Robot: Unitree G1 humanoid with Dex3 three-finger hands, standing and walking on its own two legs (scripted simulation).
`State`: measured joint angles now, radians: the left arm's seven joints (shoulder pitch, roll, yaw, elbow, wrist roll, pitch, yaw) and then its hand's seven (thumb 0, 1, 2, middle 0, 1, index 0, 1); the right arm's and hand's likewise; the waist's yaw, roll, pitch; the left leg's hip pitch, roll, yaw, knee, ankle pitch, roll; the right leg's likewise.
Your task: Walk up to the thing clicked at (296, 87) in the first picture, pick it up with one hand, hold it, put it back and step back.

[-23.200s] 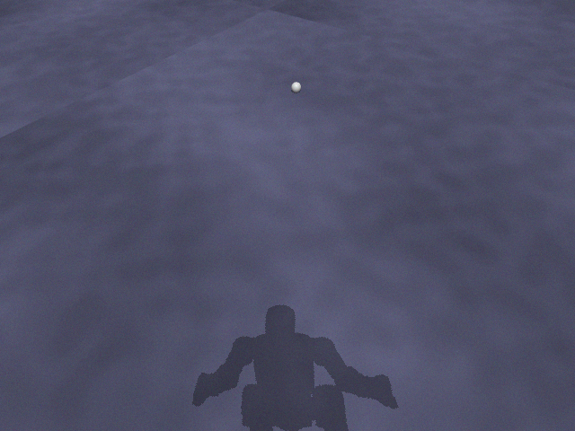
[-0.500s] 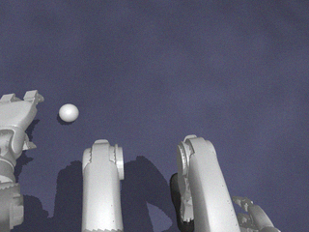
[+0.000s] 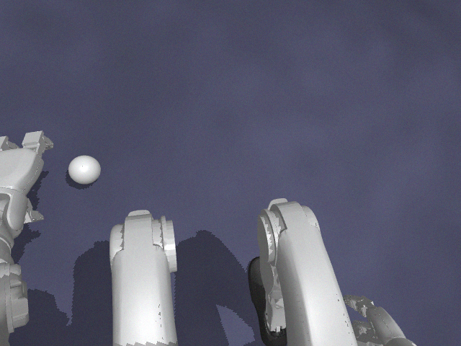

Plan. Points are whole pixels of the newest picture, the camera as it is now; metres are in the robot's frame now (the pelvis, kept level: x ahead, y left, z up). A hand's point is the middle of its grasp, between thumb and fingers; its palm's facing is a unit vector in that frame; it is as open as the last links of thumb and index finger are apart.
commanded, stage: approach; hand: left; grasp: from above
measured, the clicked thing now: (84, 169) +0.44 +0.31 -0.29
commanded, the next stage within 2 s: close in in 0.72 s
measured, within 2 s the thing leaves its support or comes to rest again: neither
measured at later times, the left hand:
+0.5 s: hand (82, 150) +0.46 +0.28 -0.18, palm faces -0.36 -0.07 -0.93, open 14.0 cm
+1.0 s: hand (55, 181) +0.40 +0.33 -0.20, palm faces -0.50 -0.11 -0.86, open 13.9 cm
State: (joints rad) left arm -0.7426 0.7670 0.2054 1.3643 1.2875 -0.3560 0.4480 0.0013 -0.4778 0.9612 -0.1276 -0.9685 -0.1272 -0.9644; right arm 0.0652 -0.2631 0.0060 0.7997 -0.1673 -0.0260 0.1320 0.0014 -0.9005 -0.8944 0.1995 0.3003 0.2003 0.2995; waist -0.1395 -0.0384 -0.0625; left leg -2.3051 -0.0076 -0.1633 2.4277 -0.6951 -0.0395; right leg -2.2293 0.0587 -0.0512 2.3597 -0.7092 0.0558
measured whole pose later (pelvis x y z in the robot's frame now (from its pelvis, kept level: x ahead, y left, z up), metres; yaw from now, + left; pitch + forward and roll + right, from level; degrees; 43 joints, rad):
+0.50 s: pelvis +0.00 +0.00 -0.01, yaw -1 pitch +33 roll -7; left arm -0.93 0.71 0.13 1.50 1.32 -0.22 0.56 0.00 -0.51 0.97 -0.10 -1.04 -0.11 -1.03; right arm 0.10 -0.27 0.06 0.78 -0.18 -0.07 0.14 0.00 -0.90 -0.89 0.20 0.30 0.20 0.30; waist -0.26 -0.04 -0.06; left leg -2.34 0.00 -0.18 2.45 -0.69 -0.05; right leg -2.27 0.07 -0.06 2.37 -0.69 0.05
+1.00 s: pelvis +0.00 +0.00 +0.00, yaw -1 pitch +31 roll -9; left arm -0.81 0.80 0.12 1.42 1.25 -0.37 0.43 0.00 -0.49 0.93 -0.11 -1.03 -0.13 -1.01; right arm 0.11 -0.29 0.08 0.77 -0.18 -0.04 0.15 0.00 -0.90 -0.89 0.20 0.30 0.20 0.30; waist -0.19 -0.05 0.01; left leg -2.31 -0.01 -0.19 2.45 -0.69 -0.05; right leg -2.23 0.06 -0.08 2.36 -0.70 0.05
